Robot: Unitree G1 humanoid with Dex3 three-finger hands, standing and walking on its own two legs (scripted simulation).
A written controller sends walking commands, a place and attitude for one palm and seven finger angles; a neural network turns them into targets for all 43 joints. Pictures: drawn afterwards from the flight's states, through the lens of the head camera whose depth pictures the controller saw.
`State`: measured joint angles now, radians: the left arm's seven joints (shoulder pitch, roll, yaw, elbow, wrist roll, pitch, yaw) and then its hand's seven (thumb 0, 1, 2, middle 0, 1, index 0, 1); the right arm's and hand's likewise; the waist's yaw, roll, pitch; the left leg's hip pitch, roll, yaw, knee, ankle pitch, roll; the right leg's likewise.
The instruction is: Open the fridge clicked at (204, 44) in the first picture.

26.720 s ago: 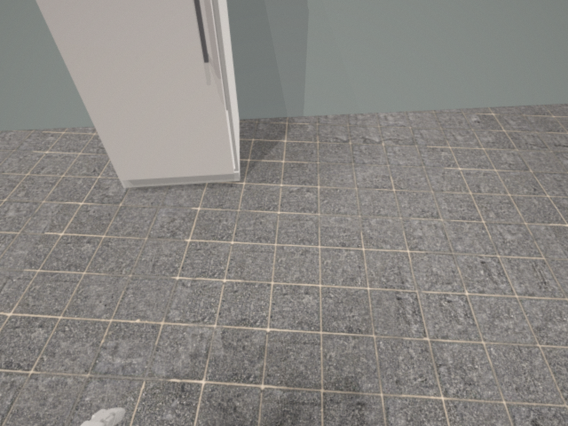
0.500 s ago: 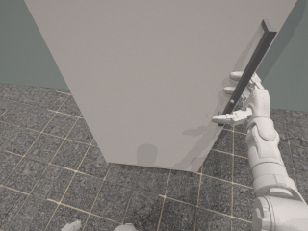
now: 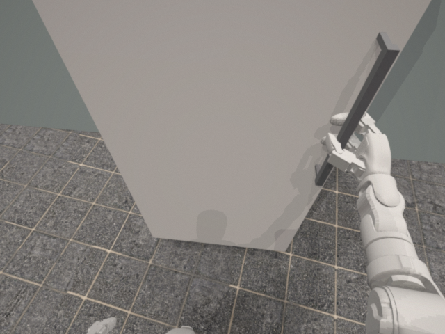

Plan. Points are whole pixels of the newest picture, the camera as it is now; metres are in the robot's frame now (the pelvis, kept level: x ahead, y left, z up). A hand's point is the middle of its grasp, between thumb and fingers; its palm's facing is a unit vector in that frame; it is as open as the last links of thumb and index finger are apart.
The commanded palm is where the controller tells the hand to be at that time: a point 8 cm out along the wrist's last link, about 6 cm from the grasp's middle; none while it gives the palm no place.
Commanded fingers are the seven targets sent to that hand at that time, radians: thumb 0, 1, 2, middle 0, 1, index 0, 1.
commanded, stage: grip the handle and tug to test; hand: right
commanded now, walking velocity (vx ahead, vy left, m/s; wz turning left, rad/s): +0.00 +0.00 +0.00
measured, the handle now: (343, 126) +0.49 -0.16 +0.11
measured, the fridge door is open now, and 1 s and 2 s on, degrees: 0 0 7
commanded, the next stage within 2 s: pull the door a little, standing still in 0.76 s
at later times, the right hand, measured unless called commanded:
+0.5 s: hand (332, 151) +0.43 -0.14 +0.10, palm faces -0.01 +1.00 +0.00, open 5.3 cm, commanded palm +0.39 -0.19 +0.10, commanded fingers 0.00 -0.90 -0.90 0.45 1.40 0.45 1.40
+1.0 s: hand (332, 154) +0.43 -0.14 +0.10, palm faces -0.03 +1.00 +0.01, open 5.7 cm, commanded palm +0.38 -0.19 +0.10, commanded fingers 0.00 -0.90 -0.90 0.45 1.40 0.45 1.40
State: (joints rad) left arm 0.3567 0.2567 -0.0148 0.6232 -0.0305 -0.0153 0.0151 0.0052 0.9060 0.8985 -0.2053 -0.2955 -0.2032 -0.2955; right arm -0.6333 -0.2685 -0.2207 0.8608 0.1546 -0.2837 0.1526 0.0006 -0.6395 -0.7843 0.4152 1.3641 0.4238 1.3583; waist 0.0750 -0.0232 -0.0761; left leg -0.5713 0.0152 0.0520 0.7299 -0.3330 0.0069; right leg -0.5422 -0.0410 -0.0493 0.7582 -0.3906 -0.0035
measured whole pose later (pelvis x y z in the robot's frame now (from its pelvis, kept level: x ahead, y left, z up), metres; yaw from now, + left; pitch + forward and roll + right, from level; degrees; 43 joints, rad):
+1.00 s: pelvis +0.04 -0.01 +0.01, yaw +1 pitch +10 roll +1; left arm 0.32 0.24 0.00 0.59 -0.02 -0.02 -0.01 0.01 0.91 0.90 -0.20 -0.30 -0.20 -0.30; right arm -0.33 -0.19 -0.16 0.43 0.17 -0.17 0.10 0.01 -0.80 -0.83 0.29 1.35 0.30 1.34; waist 0.04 -0.03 -0.09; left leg -0.46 0.00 0.03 0.65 -0.35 0.00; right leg -0.42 -0.04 -0.07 0.67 -0.41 0.00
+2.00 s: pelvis +0.18 -0.01 +0.02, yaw -4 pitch -4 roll -5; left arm 0.20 0.19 -0.09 0.46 0.03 -0.04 0.04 0.01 0.90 0.90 -0.21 -0.30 -0.22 -0.31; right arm 0.47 -0.12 0.13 -0.34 0.01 -0.09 -0.06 0.04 -0.72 -0.78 0.38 1.35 0.43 1.40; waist -0.02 -0.01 0.11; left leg -0.26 -0.02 0.13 0.53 -0.22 0.16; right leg -0.45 0.10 0.02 1.20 -0.50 0.01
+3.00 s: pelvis +0.01 +0.22 +0.02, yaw -22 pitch +1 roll +0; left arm 0.25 0.23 0.03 0.59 0.03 -0.11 0.11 0.01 0.91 0.90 -0.20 -0.30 -0.20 -0.30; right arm 0.41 -0.21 -0.07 -0.25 0.01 -0.15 -0.12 -0.02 -0.70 -0.79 0.39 1.34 0.34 1.40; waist 0.06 -0.01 0.01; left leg -0.45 -0.02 0.16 0.72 -0.31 -0.05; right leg -0.19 0.01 -0.03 0.46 -0.26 -0.03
